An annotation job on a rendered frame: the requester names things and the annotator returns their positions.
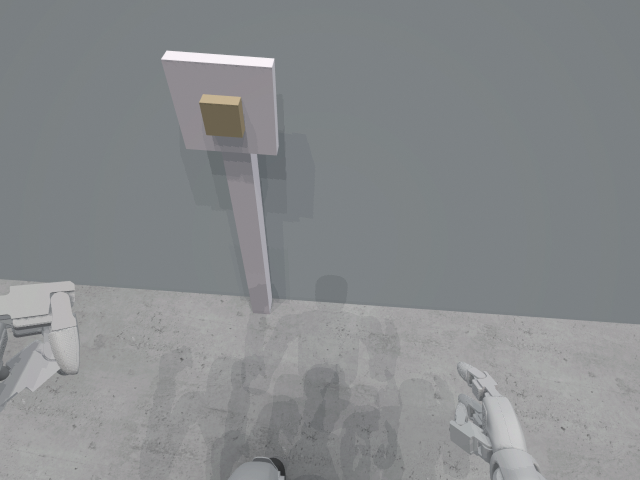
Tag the left robot shin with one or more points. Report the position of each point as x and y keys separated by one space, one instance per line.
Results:
x=264 y=459

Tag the right robot forearm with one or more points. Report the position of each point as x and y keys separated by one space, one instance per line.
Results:
x=514 y=464

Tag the robot left hand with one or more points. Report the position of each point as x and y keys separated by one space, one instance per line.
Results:
x=39 y=309

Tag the panel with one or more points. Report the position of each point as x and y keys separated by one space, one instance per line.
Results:
x=190 y=75

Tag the left robot foot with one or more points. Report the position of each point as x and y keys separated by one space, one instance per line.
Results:
x=279 y=465

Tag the robot right hand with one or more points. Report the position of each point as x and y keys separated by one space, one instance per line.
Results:
x=495 y=424

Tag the button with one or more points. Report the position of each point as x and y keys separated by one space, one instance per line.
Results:
x=222 y=115

